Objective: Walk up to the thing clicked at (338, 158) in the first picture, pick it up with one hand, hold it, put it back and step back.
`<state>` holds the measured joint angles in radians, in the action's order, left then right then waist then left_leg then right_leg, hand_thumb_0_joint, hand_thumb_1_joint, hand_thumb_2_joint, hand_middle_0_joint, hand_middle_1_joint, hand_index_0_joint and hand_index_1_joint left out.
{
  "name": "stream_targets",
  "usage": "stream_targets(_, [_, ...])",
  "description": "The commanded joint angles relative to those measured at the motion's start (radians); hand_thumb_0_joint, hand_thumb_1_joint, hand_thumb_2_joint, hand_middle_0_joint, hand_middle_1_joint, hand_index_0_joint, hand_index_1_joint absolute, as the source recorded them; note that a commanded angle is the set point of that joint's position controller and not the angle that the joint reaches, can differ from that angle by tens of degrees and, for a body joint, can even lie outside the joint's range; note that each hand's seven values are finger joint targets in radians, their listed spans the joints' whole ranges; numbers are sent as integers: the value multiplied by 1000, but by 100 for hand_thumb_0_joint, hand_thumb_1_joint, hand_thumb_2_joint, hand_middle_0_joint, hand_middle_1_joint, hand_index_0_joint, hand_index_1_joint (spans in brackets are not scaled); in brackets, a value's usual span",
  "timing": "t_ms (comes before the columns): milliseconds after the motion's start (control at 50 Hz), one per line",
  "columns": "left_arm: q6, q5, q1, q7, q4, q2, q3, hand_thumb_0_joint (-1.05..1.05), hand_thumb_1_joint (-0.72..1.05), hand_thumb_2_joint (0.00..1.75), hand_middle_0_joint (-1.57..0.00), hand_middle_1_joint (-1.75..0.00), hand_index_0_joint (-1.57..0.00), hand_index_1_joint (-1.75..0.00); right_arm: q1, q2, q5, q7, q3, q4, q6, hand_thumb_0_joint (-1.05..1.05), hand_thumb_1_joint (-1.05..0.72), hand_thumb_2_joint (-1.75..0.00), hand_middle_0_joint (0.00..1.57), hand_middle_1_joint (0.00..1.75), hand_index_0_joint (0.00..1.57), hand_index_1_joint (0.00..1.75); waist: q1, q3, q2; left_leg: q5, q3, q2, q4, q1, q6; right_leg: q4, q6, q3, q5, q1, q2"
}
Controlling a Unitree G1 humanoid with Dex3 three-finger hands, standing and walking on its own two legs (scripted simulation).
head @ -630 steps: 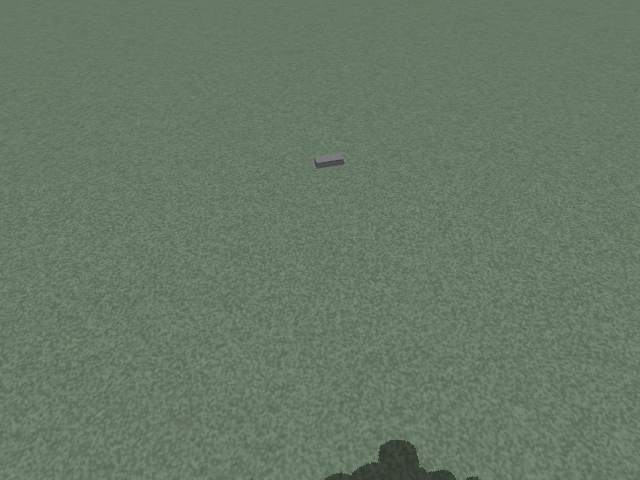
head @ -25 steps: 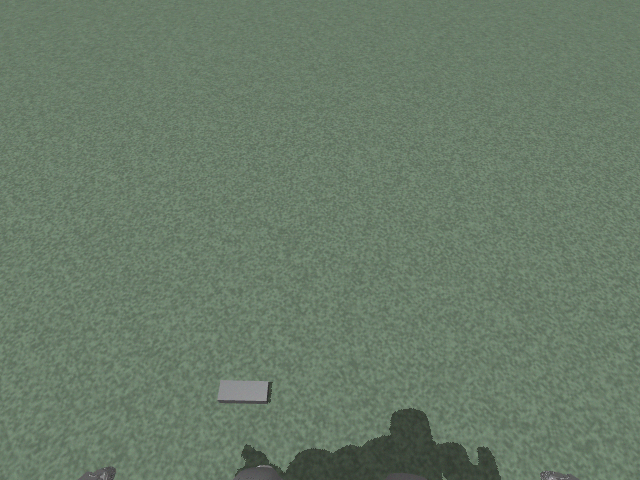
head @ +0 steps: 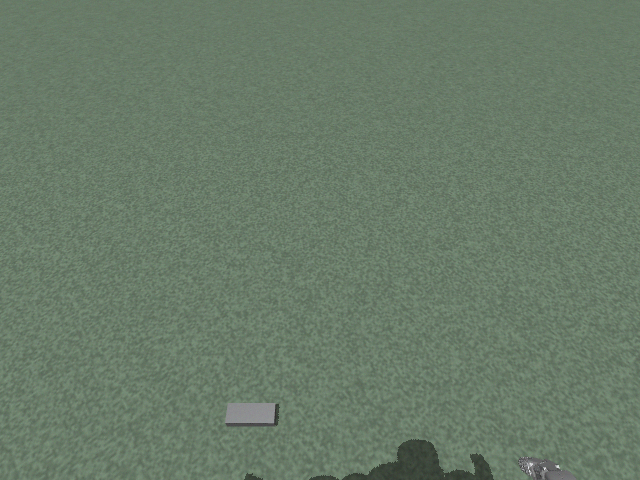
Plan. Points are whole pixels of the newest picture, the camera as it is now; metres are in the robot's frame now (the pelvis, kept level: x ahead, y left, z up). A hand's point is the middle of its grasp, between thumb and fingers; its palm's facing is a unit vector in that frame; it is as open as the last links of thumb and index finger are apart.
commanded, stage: walk up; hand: left
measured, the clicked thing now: (251, 414) +0.41 +0.22 -0.75
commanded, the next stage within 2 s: none
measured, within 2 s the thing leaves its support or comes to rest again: neither
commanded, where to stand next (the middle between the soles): +0.02 -0.01 m, yaw -1 degrees
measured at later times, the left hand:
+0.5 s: hand out of the picture +0.05 +0.26 -0.15, palm faces -0.02 -0.93 -0.36, open 7.4 cm
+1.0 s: hand out of the picture +0.10 +0.25 -0.14, palm faces -0.02 -0.94 -0.35, open 7.4 cm
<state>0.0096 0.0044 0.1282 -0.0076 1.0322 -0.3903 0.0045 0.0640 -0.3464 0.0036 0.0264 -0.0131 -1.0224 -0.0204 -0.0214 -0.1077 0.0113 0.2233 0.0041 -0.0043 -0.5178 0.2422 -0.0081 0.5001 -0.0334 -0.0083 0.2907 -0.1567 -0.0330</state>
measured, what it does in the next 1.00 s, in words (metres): stands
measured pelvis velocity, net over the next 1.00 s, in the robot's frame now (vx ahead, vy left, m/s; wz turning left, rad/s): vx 0.00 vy -0.01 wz -0.01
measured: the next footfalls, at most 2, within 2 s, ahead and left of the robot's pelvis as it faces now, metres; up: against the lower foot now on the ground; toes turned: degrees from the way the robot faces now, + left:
left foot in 1.54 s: -0.06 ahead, +0.17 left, +0.00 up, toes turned -2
right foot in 1.98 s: +0.08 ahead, -0.15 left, +0.00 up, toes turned -1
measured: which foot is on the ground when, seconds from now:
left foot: down 0.00-1.00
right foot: down 0.00-1.00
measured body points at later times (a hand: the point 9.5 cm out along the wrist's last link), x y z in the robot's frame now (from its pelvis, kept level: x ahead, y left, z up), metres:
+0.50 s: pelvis -0.01 +0.00 +0.01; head +0.00 +0.00 +0.46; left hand +0.05 +0.31 -0.12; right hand +0.06 -0.30 -0.13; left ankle +0.04 +0.12 -0.74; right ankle -0.01 -0.14 -0.74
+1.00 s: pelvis +0.00 -0.01 +0.01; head +0.02 -0.01 +0.46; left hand +0.10 +0.30 -0.12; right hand +0.09 -0.31 -0.12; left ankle +0.04 +0.12 -0.74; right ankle -0.01 -0.14 -0.74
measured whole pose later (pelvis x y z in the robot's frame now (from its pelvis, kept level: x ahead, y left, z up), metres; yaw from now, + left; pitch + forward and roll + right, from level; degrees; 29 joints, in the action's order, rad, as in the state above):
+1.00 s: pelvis +0.00 -0.01 +0.01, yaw -1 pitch -2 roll +0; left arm 0.01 -0.01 0.08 0.00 1.10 -0.35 0.01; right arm 0.08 -0.35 0.00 0.02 -0.03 -1.11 -0.02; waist 0.01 -0.06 0.01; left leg 0.15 0.01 -0.02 -0.37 0.19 0.01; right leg 0.35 -0.03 -0.01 0.21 -0.10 -0.02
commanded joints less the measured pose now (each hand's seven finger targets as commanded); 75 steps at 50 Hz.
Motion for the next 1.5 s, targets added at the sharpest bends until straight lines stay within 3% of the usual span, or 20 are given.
stream_targets(0, [27,-9,-40,-10,-35,-206,38,0,90,90,-20,-30,-20,-30,-69,-223,-2,-10,-53,54,24,0,-90,-90,20,30,20,30,14,142,6,-117,-126,-116,146,-99,-45,-139,65,-77,-161,-3,-89])
stream_targets(60, [25,-8,-45,-7,-24,-204,38,0,90,90,-20,-30,-20,-30,-62,-222,-3,-10,-52,30,25,0,-90,-90,20,30,20,30,14,141,15,-79,-126,-117,185,-111,-35,-152,62,-74,-136,2,-87])
stream_targets(180, [20,-13,-42,-3,10,-191,41,0,90,90,-20,-30,-20,-30,-67,-218,-8,-8,-52,7,24,0,-90,-90,20,30,20,30,13,89,24,118,-147,-122,258,-50,-29,-191,61,-68,-47,-5,-76])
stream_targets(280, [22,-15,-37,-1,25,-184,45,0,90,90,-20,-30,-20,-30,-55,-221,-12,-8,-55,-8,26,0,-90,-90,20,30,20,30,16,90,37,155,-156,-122,276,-39,-24,-201,64,-70,-38,-10,-71])
stream_targets(560, [27,-19,-48,-2,30,-187,48,0,90,90,-20,-30,-20,-30,-15,-213,-7,-9,-50,-21,27,0,-90,-90,20,30,20,30,29,98,-21,48,-128,-112,225,-81,-21,-226,63,-93,-77,-49,-89])
stream_targets(740, [27,-17,-48,-8,28,-186,48,0,90,90,-20,-30,-20,-30,-12,-214,-3,-14,-53,-25,27,0,-90,-90,20,30,20,30,26,162,-25,-187,-100,-120,178,-153,-23,-211,56,-74,-227,1,-97])
stream_targets(1100, [17,-13,-80,-9,21,-179,44,0,90,90,-20,-30,-20,-30,-29,-219,-7,-16,-55,-26,25,0,-90,-90,20,30,20,30,26,135,18,-157,-101,-129,220,-128,-21,-190,54,-68,-218,13,-85])
stream_targets(1120, [11,2,-70,-30,10,-256,76,0,90,90,-20,-30,-20,-30,-42,-299,-24,-8,-91,-5,-6,0,-90,-90,20,30,20,30,23,47,71,-367,-92,-115,135,-72,-39,-74,59,-71,-386,-40,-93])
stream_targets(1180, [3,7,-7,-45,-14,-235,79,0,90,90,-20,-30,-20,-30,-27,-270,-14,-3,-98,44,-24,0,-90,-90,20,30,20,30,21,148,52,-471,-82,-140,81,-107,-92,37,70,-38,-373,-25,-64])
stream_targets(1220, [-5,9,17,-48,-32,-232,81,0,90,90,-20,-30,-20,-30,-39,-278,-16,3,-112,83,-38,0,-90,-90,20,30,20,30,14,182,68,-421,-94,-148,45,-63,-112,97,81,-39,-296,-26,-53])
stream_targets(1260, [-13,2,66,-53,-42,-254,92,0,90,90,-20,-30,-20,-30,-63,-278,-20,7,-120,130,-55,0,-90,-90,20,30,20,30,-4,195,29,-296,-83,-119,-61,15,-112,102,127,-114,-246,-22,-104])
stream_targets(1280, [-12,-3,74,-54,-55,-282,102,0,90,90,-20,-30,-20,-30,-71,-258,-20,10,-117,148,-62,0,-90,-90,20,30,20,30,-18,186,-34,-205,-51,-60,-176,42,-77,27,180,-208,-284,-50,-188])
stream_targets(1300, [-9,-12,47,-57,-77,-335,116,0,90,90,-20,-30,-20,-30,-75,-228,-24,14,-111,173,-72,0,-90,-90,20,30,20,30,-37,152,-187,74,-19,44,-403,89,-17,-130,265,-368,-358,-105,-331])
stream_targets(1320, [-3,-30,21,-63,-113,-363,126,0,90,90,-20,-30,-20,-30,-58,-214,-34,15,-107,198,-84,0,-90,-90,20,30,20,30,-38,112,-212,307,-109,55,-564,162,2,-184,345,-469,-424,-146,-423])
stream_targets(1340, [0,-40,4,-69,-132,-372,131,0,90,90,-20,-30,-20,-30,-23,-231,-41,17,-119,207,-91,0,-90,-90,20,30,20,30,-15,93,-190,341,-175,25,-667,170,5,-167,367,-478,-412,-207,-433])
stream_targets(1360, [-1,-43,-54,-69,-160,-354,135,0,90,90,-20,-30,-20,-30,20,-248,-28,19,-130,197,-89,0,-90,-90,20,30,20,30,21,89,-179,327,-192,20,-724,153,4,-138,356,-401,-411,-247,-410])
stream_targets(1380, [-5,-45,-122,-62,-190,-325,134,0,90,90,-20,-30,-20,-30,89,-252,-10,17,-136,176,-84,0,-90,-90,20,30,20,30,62,104,-177,305,-192,40,-739,118,2,-82,320,-288,-427,-257,-345])
stream_targets(1420, [-2,-54,-95,-60,-187,-292,120,0,90,90,-20,-30,-20,-30,122,-233,-5,18,-132,176,-68,0,-90,-90,20,30,20,30,55,178,-191,287,-140,31,-575,117,12,-19,243,-181,-348,-137,-241])
stream_targets(1460, [2,-78,-59,-35,-202,-204,96,0,90,90,-20,-30,-20,-30,155,-201,-1,12,-111,147,-25,0,-90,-90,20,30,20,30,12,286,-241,352,-62,3,-194,61,19,-6,195,-138,25,7,-157])
stream_targets(1480, [-9,-88,-51,-18,-206,-206,97,0,90,90,-20,-30,-20,-30,195,-201,-7,8,-113,139,-1,0,-90,-90,20,30,20,30,29,303,-239,279,26,35,0,29,29,35,188,-124,177,63,-116])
